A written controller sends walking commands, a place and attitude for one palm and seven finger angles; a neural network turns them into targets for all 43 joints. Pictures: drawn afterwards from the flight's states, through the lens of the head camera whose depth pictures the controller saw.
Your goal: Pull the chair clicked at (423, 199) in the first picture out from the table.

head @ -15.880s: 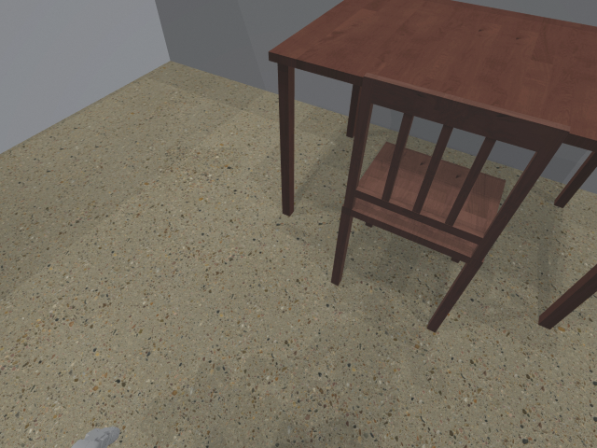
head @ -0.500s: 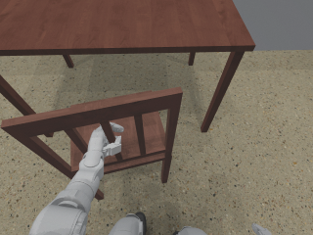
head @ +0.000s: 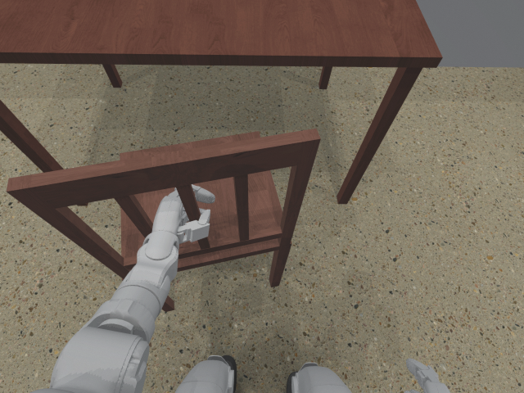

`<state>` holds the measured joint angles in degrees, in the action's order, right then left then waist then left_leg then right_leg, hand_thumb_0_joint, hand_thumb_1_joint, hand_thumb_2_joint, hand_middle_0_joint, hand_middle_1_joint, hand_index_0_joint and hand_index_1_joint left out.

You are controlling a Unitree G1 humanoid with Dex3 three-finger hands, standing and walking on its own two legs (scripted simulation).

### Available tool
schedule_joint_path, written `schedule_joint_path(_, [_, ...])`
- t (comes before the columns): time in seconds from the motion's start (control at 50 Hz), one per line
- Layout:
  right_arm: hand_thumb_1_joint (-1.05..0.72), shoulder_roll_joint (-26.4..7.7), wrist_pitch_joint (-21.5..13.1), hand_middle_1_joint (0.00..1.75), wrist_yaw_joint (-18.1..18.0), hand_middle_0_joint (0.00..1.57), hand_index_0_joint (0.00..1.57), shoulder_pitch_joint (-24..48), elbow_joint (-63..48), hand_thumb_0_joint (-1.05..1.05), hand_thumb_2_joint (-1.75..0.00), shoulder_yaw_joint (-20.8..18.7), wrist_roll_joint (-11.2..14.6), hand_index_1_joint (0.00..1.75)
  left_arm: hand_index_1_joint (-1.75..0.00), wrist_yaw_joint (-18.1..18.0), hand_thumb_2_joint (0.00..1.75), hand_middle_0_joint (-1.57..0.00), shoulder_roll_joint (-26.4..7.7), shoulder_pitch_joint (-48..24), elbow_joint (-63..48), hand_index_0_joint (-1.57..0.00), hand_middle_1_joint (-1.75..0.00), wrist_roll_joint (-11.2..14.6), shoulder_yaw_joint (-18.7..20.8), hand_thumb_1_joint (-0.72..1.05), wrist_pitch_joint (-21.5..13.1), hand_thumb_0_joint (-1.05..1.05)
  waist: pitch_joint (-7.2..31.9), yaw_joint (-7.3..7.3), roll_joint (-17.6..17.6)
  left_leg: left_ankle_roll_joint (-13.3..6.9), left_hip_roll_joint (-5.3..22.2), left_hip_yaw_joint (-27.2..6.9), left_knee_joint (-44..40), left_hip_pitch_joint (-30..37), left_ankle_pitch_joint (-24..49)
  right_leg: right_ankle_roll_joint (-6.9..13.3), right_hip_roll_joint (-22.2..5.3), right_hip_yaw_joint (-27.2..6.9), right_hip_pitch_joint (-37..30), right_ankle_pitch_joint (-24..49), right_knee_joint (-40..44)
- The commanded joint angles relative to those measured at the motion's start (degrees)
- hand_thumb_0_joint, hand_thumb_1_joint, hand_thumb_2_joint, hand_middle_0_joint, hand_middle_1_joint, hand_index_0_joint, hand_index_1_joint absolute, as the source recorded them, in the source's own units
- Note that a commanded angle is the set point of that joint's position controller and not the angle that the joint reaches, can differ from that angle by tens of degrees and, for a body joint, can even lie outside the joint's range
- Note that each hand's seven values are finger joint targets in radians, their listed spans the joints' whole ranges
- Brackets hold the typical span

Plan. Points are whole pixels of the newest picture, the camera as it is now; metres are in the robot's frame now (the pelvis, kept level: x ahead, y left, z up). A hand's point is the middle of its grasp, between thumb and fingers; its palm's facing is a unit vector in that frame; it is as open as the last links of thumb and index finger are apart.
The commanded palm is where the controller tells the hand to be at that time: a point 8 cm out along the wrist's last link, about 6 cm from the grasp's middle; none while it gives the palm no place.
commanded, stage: step backward, pulling the chair out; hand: left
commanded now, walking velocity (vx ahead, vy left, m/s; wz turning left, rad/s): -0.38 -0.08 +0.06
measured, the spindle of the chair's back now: (195, 219) +0.40 +0.13 -0.09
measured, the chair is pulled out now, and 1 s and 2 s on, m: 0.17 0.36 0.48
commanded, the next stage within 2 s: none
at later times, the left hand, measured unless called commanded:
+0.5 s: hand (196, 269) +0.30 +0.11 -0.06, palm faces -0.02 -0.99 -0.16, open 5.3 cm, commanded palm +0.28 +0.17 -0.06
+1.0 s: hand (190, 339) +0.19 +0.11 -0.06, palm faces +0.03 -0.98 -0.18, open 5.3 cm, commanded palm +0.18 +0.16 -0.05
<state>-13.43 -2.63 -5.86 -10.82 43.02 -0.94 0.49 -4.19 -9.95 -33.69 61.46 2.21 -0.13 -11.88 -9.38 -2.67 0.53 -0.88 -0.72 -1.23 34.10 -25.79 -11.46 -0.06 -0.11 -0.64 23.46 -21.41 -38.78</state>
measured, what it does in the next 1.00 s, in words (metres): walks backwards: left foot, then right foot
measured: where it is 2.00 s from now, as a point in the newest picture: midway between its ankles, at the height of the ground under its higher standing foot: outside the picture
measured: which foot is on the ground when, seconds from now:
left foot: down 0.00-0.18, up 0.20-0.34, down 0.36-0.66, up 0.68-0.80, down 0.82-1.00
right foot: down 0.00-0.44, up 0.46-0.56, down 0.58-1.00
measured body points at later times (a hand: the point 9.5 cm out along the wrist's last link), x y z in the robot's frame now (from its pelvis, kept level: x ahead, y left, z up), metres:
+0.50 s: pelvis -0.08 -0.01 +0.00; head +0.02 +0.00 +0.44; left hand +0.29 +0.17 -0.04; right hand +0.01 -0.29 -0.12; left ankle -0.06 +0.13 -0.73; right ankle -0.03 -0.14 -0.72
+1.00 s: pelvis -0.18 -0.03 -0.01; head -0.09 -0.03 +0.43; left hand +0.19 +0.16 -0.04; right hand -0.09 -0.29 -0.14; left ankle -0.13 +0.12 -0.73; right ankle -0.07 -0.14 -0.73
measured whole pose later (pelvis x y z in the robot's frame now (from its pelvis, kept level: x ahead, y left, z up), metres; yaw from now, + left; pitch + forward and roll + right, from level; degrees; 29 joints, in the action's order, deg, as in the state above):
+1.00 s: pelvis -0.18 -0.03 -0.01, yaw +2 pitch +1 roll +0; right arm -13.6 -0.8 -6.7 -13.0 42.2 -1.0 1.5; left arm -4.1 -11.3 -33.2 60.5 2.9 1.7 -10.8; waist -10.7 -2.8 0.0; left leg 2.3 1.6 -2.2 37.6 -24.4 -14.7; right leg 0.2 -0.5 1.3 27.3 -7.1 -33.9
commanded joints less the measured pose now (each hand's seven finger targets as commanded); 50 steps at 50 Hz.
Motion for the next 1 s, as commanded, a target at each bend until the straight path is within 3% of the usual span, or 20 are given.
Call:
schedule_joint_path(0.0, [-0.90, -8.2, -1.5, 0.30, 0.9, 0.20, 0.20, -6.7, -4.2, 0.00, -0.90, -2.7, -0.6, 0.30, -1.45, -0.4, 0.90, -0.50, -8.0, -15.3, -12.3, -0.50, -1.45, -1.9, 2.5, 0.90, -5.1, 0.00, 31.0, -0.86, -11.1, -6.8, 17.2, -15.8, -0.4, 28.3, 51.2, 0.2, -0.8, -2.0, -1.9, 1.5, 2.4])
schedule_joint_path(0.06, [-0.90, -8.1, -1.2, 0.30, 1.6, 0.20, 0.20, -5.6, -5.5, 0.00, -0.90, -2.5, -0.4, 0.30, -1.45, -0.1, 0.90, -0.50, -8.4, -13.6, -13.5, -0.50, -1.45, -2.1, 2.9, 0.90, -5.2, 0.00, 29.5, -0.52, -13.6, -5.2, 15.4, -13.2, 0.1, 21.0, 42.2, 0.4, -1.4, -1.8, -7.4, 8.4, 6.9])
schedule_joint_path(0.1, [-0.90, -8.9, -0.7, 0.30, 1.0, 0.20, 0.20, -4.8, -6.9, 0.00, -0.90, -3.1, 0.5, 0.30, -1.45, -0.2, 0.90, -0.50, -11.8, -10.7, -14.2, -0.50, -1.45, -1.3, 5.7, 0.90, -4.7, 0.00, 31.2, 0.10, -7.4, -2.8, 13.0, -10.4, 1.5, 11.2, 28.3, 1.1, -3.0, -2.9, -16.3, 21.5, 8.9])
schedule_joint_path(0.14, [-0.90, -7.5, -0.4, 0.30, 0.3, 0.20, 0.20, -4.7, -8.0, 0.00, -0.90, -2.8, 1.5, 0.30, -1.45, -0.6, 0.90, -0.50, -13.0, -10.9, -15.7, -0.50, -1.45, -0.7, 5.0, 0.90, -4.8, 0.00, 32.2, -0.93, 3.4, 1.4, 6.3, -3.7, 7.2, 5.2, 9.4, 3.9, -12.1, -10.1, -20.6, 34.1, 11.8])
schedule_joint_path(0.18, [-0.90, -7.6, -0.2, 0.30, -0.5, 0.20, 0.20, -0.2, -8.3, 0.00, -0.90, -2.1, 1.4, 0.30, -1.45, -1.1, 0.90, -0.50, -14.7, -11.3, -14.9, -0.50, -1.45, -0.6, 5.7, 0.90, -3.8, 0.00, 28.6, 0.93, 3.0, 3.3, 1.9, -3.8, 18.9, 0.9, -15.9, 8.5, -20.7, -15.3, -16.5, 37.8, 15.0])
schedule_joint_path(0.3, [-0.90, -9.4, 0.4, 0.30, -2.4, 0.20, 0.20, -2.4, -4.5, 0.00, -0.90, -1.4, 1.2, 0.30, -1.45, -1.6, 0.90, -0.50, -12.6, -12.4, -12.6, -0.50, -1.45, 0.1, 4.8, 0.90, 0.1, 0.00, 26.8, -0.09, 4.7, 2.8, 4.8, -5.0, 0.0, 4.9, -4.7, 4.7, -16.9, -6.9, -21.8, 48.8, 8.1])
schedule_joint_path(0.36, [-0.90, -10.3, 1.7, 0.30, -2.4, 0.20, 0.20, -5.2, -5.3, 0.00, -0.90, -2.6, 1.6, 0.30, -1.45, -0.8, 0.90, -0.50, -7.8, -15.9, -14.2, -0.50, -1.45, 0.6, 1.0, 0.90, -0.2, 0.00, 28.7, -0.44, 1.5, -0.6, 11.0, -7.1, -5.3, 14.3, 26.3, -0.9, -6.6, -1.2, -16.1, 35.9, 6.3])
schedule_joint_path(0.4, [-0.90, -9.0, 2.0, 0.30, -1.9, 0.20, 0.20, -4.1, -5.9, 0.00, -0.90, -2.2, 0.4, 0.30, -1.45, -0.1, 0.90, -0.50, -6.2, -19.3, -16.8, -0.50, -1.45, -0.3, -0.1, 0.90, -1.4, 0.00, 30.6, -0.97, -10.3, -2.7, 13.6, -10.8, -5.7, 18.3, 36.6, -1.0, -4.1, 0.5, -11.4, 24.2, 0.4])
schedule_joint_path(0.46, [-0.90, -8.2, 2.0, 0.30, -0.1, 0.20, 0.20, -4.7, -6.3, 0.00, -0.90, -2.8, -0.3, 0.30, -1.45, 0.1, 0.90, -0.50, -5.7, -17.0, -14.4, -0.50, -1.45, -0.7, 0.8, 0.90, -2.1, 0.00, 27.8, -0.08, -15.0, -5.5, 17.1, -13.0, -5.8, 19.8, 38.4, 0.1, -1.6, 0.0, -4.2, -1.4, -2.6])
schedule_joint_path(0.52, [-0.90, -8.5, 1.0, 0.30, 0.9, 0.20, 0.20, -6.8, -5.2, 0.00, -0.90, -3.2, -0.2, 0.30, -1.45, -0.1, 0.90, -0.50, -7.1, -17.0, -13.0, -0.50, -1.45, -1.4, 1.7, 0.90, -3.5, 0.00, 28.2, -0.78, -12.2, -4.7, 16.1, -11.9, -0.6, 23.6, 44.9, 0.2, -1.5, -0.8, -6.0, 9.2, 5.7])
schedule_joint_path(0.58, [-0.90, -8.6, 0.6, 0.30, 0.8, 0.20, 0.20, -6.2, -4.8, 0.00, -0.90, -3.5, 0.5, 0.30, -1.45, -0.2, 0.90, -0.50, -9.9, -17.4, -12.3, -0.50, -1.45, -1.6, 3.6, 0.90, -4.5, 0.00, 29.7, -0.78, -8.2, -1.3, 12.9, -7.7, 1.4, 15.7, 31.7, 0.6, -3.4, -2.1, -13.8, 25.5, 10.3])
schedule_joint_path(0.62, [-0.90, -8.3, 0.4, 0.30, -0.2, 0.20, 0.20, -6.0, -5.0, 0.00, -0.90, -3.7, 1.6, 0.30, -1.45, -0.7, 0.90, -0.50, -13.4, -15.7, -10.9, -0.50, -1.45, -1.0, 5.3, 0.90, -4.7, 0.00, 32.1, -1.25, 2.0, 2.2, 7.3, -2.3, 6.8, 8.7, 11.9, 3.3, -11.4, -8.1, -19.6, 40.5, 11.4])
schedule_joint_path(0.66, [-0.90, -7.8, -0.1, 0.30, -0.9, 0.20, 0.20, -2.0, -5.5, 0.00, -0.90, -3.0, 1.5, 0.30, -1.45, -1.0, 0.90, -0.50, -14.7, -15.0, -9.9, -0.50, -1.45, -1.0, 6.0, 0.90, -4.4, 0.00, 29.5, 0.47, 3.5, 3.3, 2.9, -3.1, 16.1, 3.2, -15.3, 6.7, -18.6, -12.9, -16.4, 38.3, 15.4])
schedule_joint_path(0.7, [-0.90, -8.5, -0.5, 0.30, -1.3, 0.20, 0.20, -1.8, -4.1, 0.00, -0.90, -2.2, 0.8, 0.30, -1.45, -1.3, 0.90, -0.50, -13.8, -13.7, -8.3, -0.50, -1.45, -1.1, 6.0, 0.90, -3.1, 0.00, 27.7, 0.74, 3.2, 3.0, 3.4, -5.5, 14.7, 2.7, -16.3, 7.5, -18.6, -10.6, -15.2, 35.4, 14.2])
schedule_joint_path(0.76, [-0.90, -8.8, -0.9, 0.30, -2.0, 0.20, 0.20, -4.0, -2.8, 0.00, -0.90, -1.7, 1.0, 0.30, -1.45, -1.3, 0.90, -0.50, -11.2, -14.0, -8.9, -0.50, -1.45, -0.2, 4.5, 0.90, -2.5, 0.00, 28.0, -0.22, 5.0, 1.8, 5.6, -4.5, -2.7, 7.9, -2.7, 3.0, -13.5, -5.4, -16.2, 33.7, 9.8])
schedule_joint_path(0.8, [-0.90, -10.6, -0.5, 0.30, -2.3, 0.20, 0.20, -4.5, -4.0, 0.00, -0.90, -2.8, 1.2, 0.30, -1.45, -1.2, 0.90, -0.50, -10.4, -15.7, -9.7, -0.50, -1.45, 0.2, 3.5, 0.90, -2.7, 0.00, 25.8, -0.07, -0.3, -1.4, 11.2, -8.6, -6.7, 11.5, 16.0, -1.0, -5.6, -1.8, -11.3, 23.8, 8.2])
schedule_joint_path(0.86, [-0.90, -8.2, 0.1, 0.30, -1.6, 0.20, 0.20, -3.1, -5.3, 0.00, -0.90, -2.0, 0.3, 0.30, -1.45, -0.7, 0.90, -0.50, -8.2, -19.3, -12.9, -0.50, -1.45, -0.3, 2.0, 0.90, -3.6, 0.00, 26.4, 0.71, -12.9, -4.4, 15.3, -12.1, -8.6, 6.6, 16.9, -0.7, -2.8, -0.4, -12.0, 8.7, -0.5])
schedule_joint_path(0.92, [-0.90, -8.5, 0.0, 0.30, -1.3, 0.20, 0.20, -5.0, -5.3, 0.00, -0.90, -2.5, 0.7, 0.30, -1.45, -0.8, 0.90, -0.50, -9.2, -17.3, -12.5, -0.50, -1.45, -0.5, 3.0, 0.90, -3.5, 0.00, 28.4, 0.85, -8.8, -3.5, 13.8, -9.4, -3.3, 6.9, 18.7, -0.2, -3.6, -1.8, -15.1, 15.8, 3.8])
schedule_joint_path(0.94, [-0.90, -8.2, -0.1, 0.30, -1.4, 0.20, 0.20, -4.9, -5.6, 0.00, -0.90, -2.5, 0.9, 0.30, -1.45, -0.7, 0.90, -0.50, -8.9, -17.5, -12.8, -0.50, -1.45, -0.7, 2.3, 0.90, -3.6, 0.00, 28.5, 0.39, -5.9, -1.7, 11.9, -6.6, -2.0, 4.8, 13.7, 0.2, -5.4, -3.1, -17.0, 19.9, 5.3])
schedule_joint_path(0.98, [-0.90, -8.2, -0.3, 0.30, -1.5, 0.20, 0.20, -4.7, -5.9, 0.00, -0.90, -2.9, 1.4, 0.30, -1.45, -1.2, 0.90, -0.50, -11.8, -17.2, -11.6, -0.50, -1.45, -0.7, 3.4, 0.90, -3.7, 0.00, 26.1, 0.67, 1.5, 1.3, 5.2, -2.5, 4.4, 0.2, -10.2, 3.5, -13.3, -11.6, -11.7, 6.3, 14.2])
